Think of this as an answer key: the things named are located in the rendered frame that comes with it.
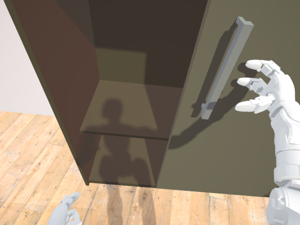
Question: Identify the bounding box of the left robot hand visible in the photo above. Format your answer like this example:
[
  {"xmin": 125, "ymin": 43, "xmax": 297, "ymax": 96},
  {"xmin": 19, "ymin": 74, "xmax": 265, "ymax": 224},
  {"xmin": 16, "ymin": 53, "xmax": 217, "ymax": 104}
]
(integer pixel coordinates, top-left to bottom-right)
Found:
[{"xmin": 47, "ymin": 192, "xmax": 82, "ymax": 225}]

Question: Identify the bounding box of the robot right forearm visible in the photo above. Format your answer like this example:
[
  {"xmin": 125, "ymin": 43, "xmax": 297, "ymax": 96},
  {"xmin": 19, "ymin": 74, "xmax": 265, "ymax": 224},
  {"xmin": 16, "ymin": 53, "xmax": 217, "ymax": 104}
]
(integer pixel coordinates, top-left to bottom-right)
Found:
[{"xmin": 269, "ymin": 100, "xmax": 300, "ymax": 191}]

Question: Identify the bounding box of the right robot hand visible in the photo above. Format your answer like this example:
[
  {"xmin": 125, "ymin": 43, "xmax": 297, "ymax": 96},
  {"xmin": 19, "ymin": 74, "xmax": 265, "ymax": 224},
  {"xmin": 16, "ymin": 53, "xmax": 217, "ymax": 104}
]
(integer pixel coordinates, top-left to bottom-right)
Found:
[{"xmin": 235, "ymin": 60, "xmax": 295, "ymax": 113}]

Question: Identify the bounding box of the handle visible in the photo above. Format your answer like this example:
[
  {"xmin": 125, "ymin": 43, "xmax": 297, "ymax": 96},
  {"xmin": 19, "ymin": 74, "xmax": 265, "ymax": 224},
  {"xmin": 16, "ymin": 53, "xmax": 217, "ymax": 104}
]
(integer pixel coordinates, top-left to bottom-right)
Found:
[{"xmin": 201, "ymin": 16, "xmax": 254, "ymax": 120}]

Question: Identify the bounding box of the robot right upper arm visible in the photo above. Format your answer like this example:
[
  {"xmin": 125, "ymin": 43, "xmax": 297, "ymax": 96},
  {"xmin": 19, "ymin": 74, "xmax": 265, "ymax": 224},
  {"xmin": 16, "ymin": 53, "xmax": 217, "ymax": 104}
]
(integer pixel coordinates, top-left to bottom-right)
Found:
[{"xmin": 266, "ymin": 187, "xmax": 300, "ymax": 225}]

